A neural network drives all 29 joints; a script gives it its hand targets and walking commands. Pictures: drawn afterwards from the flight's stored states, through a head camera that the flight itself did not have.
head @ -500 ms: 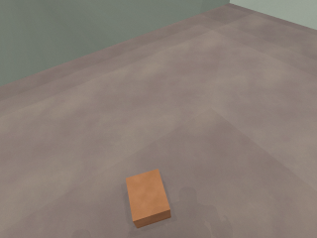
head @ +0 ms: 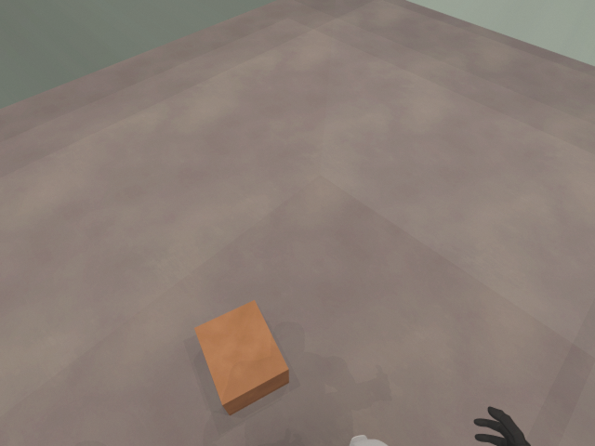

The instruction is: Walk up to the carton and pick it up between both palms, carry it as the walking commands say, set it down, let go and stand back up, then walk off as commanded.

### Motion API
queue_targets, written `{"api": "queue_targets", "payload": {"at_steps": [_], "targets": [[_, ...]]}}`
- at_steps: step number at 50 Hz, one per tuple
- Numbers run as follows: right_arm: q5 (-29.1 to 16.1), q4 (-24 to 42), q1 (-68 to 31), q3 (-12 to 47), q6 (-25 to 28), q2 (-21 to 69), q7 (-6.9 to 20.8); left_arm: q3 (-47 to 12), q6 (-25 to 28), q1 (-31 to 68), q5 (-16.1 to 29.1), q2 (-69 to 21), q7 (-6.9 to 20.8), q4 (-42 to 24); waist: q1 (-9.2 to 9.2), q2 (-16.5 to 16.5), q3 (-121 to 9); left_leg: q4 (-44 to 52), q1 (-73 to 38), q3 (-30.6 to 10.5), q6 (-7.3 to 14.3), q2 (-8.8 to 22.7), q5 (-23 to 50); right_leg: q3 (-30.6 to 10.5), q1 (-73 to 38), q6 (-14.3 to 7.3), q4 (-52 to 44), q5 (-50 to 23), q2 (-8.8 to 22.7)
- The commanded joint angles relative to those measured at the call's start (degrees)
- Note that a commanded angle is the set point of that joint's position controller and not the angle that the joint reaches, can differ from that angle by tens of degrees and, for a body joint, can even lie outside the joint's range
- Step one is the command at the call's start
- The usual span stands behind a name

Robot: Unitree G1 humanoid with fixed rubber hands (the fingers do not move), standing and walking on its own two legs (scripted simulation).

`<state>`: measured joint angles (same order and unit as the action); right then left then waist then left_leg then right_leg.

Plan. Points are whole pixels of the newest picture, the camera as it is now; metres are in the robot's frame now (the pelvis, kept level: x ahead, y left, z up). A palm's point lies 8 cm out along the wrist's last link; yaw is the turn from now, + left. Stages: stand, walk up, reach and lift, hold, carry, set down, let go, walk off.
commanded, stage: walk off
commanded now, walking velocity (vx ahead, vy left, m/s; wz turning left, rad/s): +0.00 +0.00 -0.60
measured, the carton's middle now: (242, 355) +0.45 +0.22 -0.70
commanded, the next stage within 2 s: stand in 0.66 s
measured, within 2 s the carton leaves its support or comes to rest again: neither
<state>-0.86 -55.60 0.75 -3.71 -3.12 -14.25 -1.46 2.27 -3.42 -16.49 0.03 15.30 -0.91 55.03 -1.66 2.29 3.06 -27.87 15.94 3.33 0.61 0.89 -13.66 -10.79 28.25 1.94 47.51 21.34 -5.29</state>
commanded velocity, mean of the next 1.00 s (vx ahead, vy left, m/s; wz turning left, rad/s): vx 0.00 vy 0.00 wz -0.38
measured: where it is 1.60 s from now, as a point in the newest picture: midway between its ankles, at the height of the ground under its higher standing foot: outside the picture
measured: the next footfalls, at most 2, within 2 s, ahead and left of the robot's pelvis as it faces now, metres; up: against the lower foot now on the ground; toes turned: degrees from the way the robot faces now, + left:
right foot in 0.32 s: +0.01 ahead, -0.15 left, +0.00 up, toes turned -13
left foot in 0.70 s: +0.06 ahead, +0.12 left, +0.00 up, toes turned -20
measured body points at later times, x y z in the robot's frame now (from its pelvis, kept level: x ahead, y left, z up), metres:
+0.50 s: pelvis -0.01 -0.02 +0.00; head +0.02 -0.05 +0.45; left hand +0.15 +0.22 -0.13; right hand -0.01 -0.30 -0.15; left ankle -0.01 +0.14 -0.68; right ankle -0.03 -0.14 -0.74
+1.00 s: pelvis -0.01 +0.04 +0.00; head +0.05 +0.04 +0.44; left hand +0.17 +0.24 -0.16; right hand -0.07 -0.24 -0.13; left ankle +0.02 +0.13 -0.74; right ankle -0.09 -0.10 -0.69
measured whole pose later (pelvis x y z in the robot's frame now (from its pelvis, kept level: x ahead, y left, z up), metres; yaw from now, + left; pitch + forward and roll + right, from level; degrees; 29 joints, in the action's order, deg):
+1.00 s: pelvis -0.01 +0.04 +0.00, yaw -31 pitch +3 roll -1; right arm -0.9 -55.3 8.5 -4.0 -2.1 -13.8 -0.8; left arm 3.4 -3.5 -10.6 0.0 15.6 -0.4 54.9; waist -1.8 2.8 3.4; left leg -30.5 15.2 9.5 1.4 4.1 -17.6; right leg -7.3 26.5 4.0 50.9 24.7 -2.0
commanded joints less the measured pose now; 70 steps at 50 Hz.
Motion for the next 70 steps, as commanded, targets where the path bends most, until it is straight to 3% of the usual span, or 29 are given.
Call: {"api": "queue_targets", "payload": {"at_steps": [1,8,12,14,15,16,17,18,21,29,32,33,34,35,36,38,40,45,50,52,53,54,55,56,58,64,66,68,70], "targets": [[1.5,5.6,-2.7,-1.0,1.7,-7.4,-1.7,3.4,0.8,-2.1,-2.6,6.9,0.8,-3.7,-1.46,-9.6,-4.6,13.5,-9.8,-4.6,4.4,17.9,3.4,7.2,8.4,3.1,20.9,0.6,6.5],[2.7,4.6,4.6,-1.7,2.3,-9.8,-0.5,1.7,0.3,5.6,-1.7,4.9,3.0,-6.1,3.04,-11.8,-7.8,5.0,-19.7,0.4,8.4,20.7,24.7,12.9,8.5,5.3,7.1,2.8,9.6],[3.2,4.5,5.1,-2.6,2.0,-11.7,0.3,0.8,1.1,4.7,-0.9,3.6,3.5,-5.0,3.01,-15.5,-11.1,-0.5,-17.1,4.3,6.3,21.2,23.1,16.3,-4.0,3.2,-7.0,3.0,8.1],[2.7,4.8,5.4,-2.8,1.5,-11.4,0.6,1.5,1.8,1.8,-1.3,5.1,3.2,-3.4,0.73,-12.4,-9.5,-6.6,-10.5,6.7,2.8,21.2,17.6,16.8,-12.4,1.8,-17.7,-6.4,7.6],[3.2,4.5,8.0,-2.8,1.3,-10.5,1.2,2.4,2.5,-0.1,-1.4,7.9,2.6,-2.4,-0.33,-4.7,-9.5,-14.6,-5.4,7.9,-0.6,18.2,8.4,9.3,-18.1,0.8,-24.3,-12.9,9.1],[3.1,7.0,7.6,-2.3,1.0,-7.0,1.7,3.9,3.1,-0.3,-1.7,15.1,2.1,-2.6,0.11,13.5,-6.4,-27.1,10.1,10.6,-4.5,9.5,-13.6,-13.1,-22.3,-3.5,-27.0,-34.7,22.1],[3.0,8.4,5.4,-1.8,-0.1,-5.0,1.3,4.6,2.8,-1.5,-1.5,18.6,2.1,-2.8,-0.86,15.0,-2.6,-31.3,16.8,2.7,-6.2,4.2,-27.7,-23.3,-18.5,-9.8,-27.5,-44.2,27.1],[2.5,10.2,-0.8,-2.2,-0.5,-7.3,1.0,4.9,2.5,-2.4,-1.9,17.2,1.8,-1.9,-3.02,10.7,-1.8,-33.7,15.0,-2.7,-4.9,3.4,-23.4,-21.3,-14.9,-12.9,-28.1,-34.5,24.5],[2.0,9.0,0.0,-2.4,0.0,-7.1,1.4,4.3,1.9,3.0,-1.5,12.3,0.3,-2.1,-1.15,8.1,-0.8,-31.8,14.1,-4.0,-3.8,3.5,-14.5,-15.3,-15.0,-9.4,-30.6,-18.1,15.7],[0.2,8.9,-1.6,-2.1,0.9,-5.6,0.4,4.8,1.6,1.7,-1.9,12.8,-0.1,-1.4,-1.89,12.3,-4.0,-15.0,5.7,-3.8,-5.1,-2.2,-16.4,-19.7,-18.3,-10.2,-29.2,-33.6,13.9],[-0.9,5.5,4.0,-1.9,1.9,-5.6,0.0,4.9,1.2,2.9,-1.7,12.5,-0.2,-1.7,0.45,11.9,-10.8,3.3,-7.4,-2.7,-5.7,-2.6,-8.1,-16.3,-18.7,-6.8,-24.8,-38.4,11.3],[-0.9,3.6,7.9,-2.4,2.3,-7.0,-0.4,4.9,1.1,4.0,-1.2,11.8,-0.4,-2.2,1.78,10.2,-13.9,12.1,-18.1,-2.7,-6.1,0.0,2.3,-12.8,-14.5,-4.2,-21.0,-32.1,8.7],[0.2,1.7,13.1,-3.5,2.5,-11.6,-0.8,4.4,1.6,4.8,-0.7,8.8,-0.7,-3.5,4.45,0.6,-16.0,13.5,-32.9,-9.4,-3.5,10.3,3.2,-6.4,0.3,-0.2,-14.1,-17.4,3.9],[1.3,2.6,12.1,-4.4,2.0,-16.3,-1.1,3.1,2.0,3.2,-1.4,3.1,-1.1,-4.7,3.69,-16.9,-17.2,12.7,-35.0,-19.3,1.3,27.0,2.2,3.0,11.4,1.6,0.6,10.5,-0.2],[2.3,3.4,8.7,-4.2,1.5,-14.9,-0.8,3.4,1.7,6.7,-2.4,7.2,-1.7,-5.0,4.97,-14.7,-10.8,14.2,-20.3,-17.0,6.0,30.4,3.9,5.4,9.6,2.2,7.2,11.9,5.5],[2.4,4.2,4.1,-2.0,1.6,-7.9,-0.2,3.8,1.4,7.5,-2.3,7.5,-0.3,-5.4,2.60,-10.0,-3.5,13.6,-11.1,-11.3,5.6,22.2,4.0,4.9,7.2,1.0,14.2,5.1,7.1],[2.3,5.6,0.9,-1.3,2.2,-7.7,-0.4,3.9,0.7,0.2,-2.4,6.3,0.7,-2.1,-0.31,-11.5,-5.2,9.5,-13.4,-4.2,4.2,17.0,16.5,6.6,7.7,2.5,18.4,2.7,5.4],[2.3,3.8,7.6,-1.6,2.9,-8.7,-0.1,2.4,0.8,3.7,-2.0,4.3,0.9,-2.9,2.84,-13.6,-8.9,2.8,-19.6,-1.2,6.9,16.5,36.6,11.1,5.5,3.9,10.3,4.0,5.7],[2.8,4.1,7.7,-2.1,1.7,-10.6,0.2,0.9,1.4,3.4,-1.0,2.8,1.1,-2.1,2.98,-17.3,-10.9,-0.2,-16.6,-2.8,8.5,17.7,31.6,13.7,-7.6,2.1,-10.8,4.1,5.5],[2.2,4.7,8.0,-2.1,1.1,-9.9,0.5,1.2,2.4,-0.9,-1.1,4.2,0.8,0.2,0.13,-11.7,-10.2,-4.6,-10.1,-1.7,4.6,16.2,23.6,11.5,-18.4,0.4,-28.3,-14.9,6.5],[2.3,4.8,10.9,-1.3,1.1,-6.8,0.9,1.7,3.3,0.1,-1.5,7.2,0.6,0.0,1.20,-1.6,-11.4,-9.8,-4.4,0.8,1.4,12.0,12.2,1.1,-24.9,-0.4,-30.7,-23.6,12.6],[1.8,6.8,11.5,0.1,0.9,-1.5,1.0,1.9,3.6,1.8,-1.8,10.8,0.6,-1.2,2.82,11.8,-8.5,-13.8,7.6,3.3,-2.3,3.5,-12.9,-15.5,-27.3,-5.1,-30.3,-41.8,23.6],[1.5,6.5,8.8,-0.3,0.1,-3.0,0.3,1.8,3.5,1.3,-1.6,10.8,0.4,-0.7,0.03,10.3,-8.0,-16.2,1.6,-3.0,-1.7,3.0,-21.6,-15.7,-19.0,-11.5,-29.9,-42.1,25.0],[1.6,6.8,7.2,-0.8,-0.4,-5.0,0.5,1.2,3.6,4.3,-1.7,8.3,0.0,-0.8,1.11,7.3,-5.6,-17.7,1.7,-3.4,-1.6,1.8,-20.1,-14.2,-17.3,-12.0,-30.4,-34.6,22.4],[1.6,6.8,6.0,-1.1,-0.2,-4.8,1.0,1.0,3.4,8.0,-2.1,7.6,-0.6,-1.4,1.22,9.4,-2.8,-17.5,2.4,-3.4,-0.7,1.1,-16.0,-10.9,-16.3,-10.0,-33.2,-23.7,17.4],[1.1,4.0,10.5,-0.9,0.9,-2.5,0.6,1.3,3.1,7.7,-1.8,7.4,-1.0,-0.4,2.37,7.4,-8.3,3.0,-4.5,-1.5,-1.5,-0.5,-5.3,-5.9,-23.0,-8.8,-27.6,-33.4,13.2],[1.6,2.0,13.2,-1.0,1.9,-4.1,0.1,1.7,2.8,5.9,-1.0,6.9,-0.8,-0.1,2.38,4.0,-12.3,8.6,-15.6,-1.3,-1.5,2.5,7.8,-3.2,-19.0,-5.3,-24.8,-28.4,10.7],[2.7,3.0,10.8,-1.6,2.2,-8.2,0.2,1.1,2.7,5.5,-0.3,3.7,-0.3,-0.4,1.50,-6.3,-10.0,11.4,-14.6,-9.3,1.4,10.8,4.7,2.6,-12.1,-2.2,-24.4,-13.7,5.7],[2.8,3.6,8.1,-1.0,2.1,-6.5,0.5,0.9,2.4,6.9,-1.1,4.0,-0.1,-0.6,1.36,-10.0,-4.8,13.0,-8.2,-10.8,2.3,12.4,-0.8,4.2,-13.8,-1.8,-24.8,-11.9,5.3]]}}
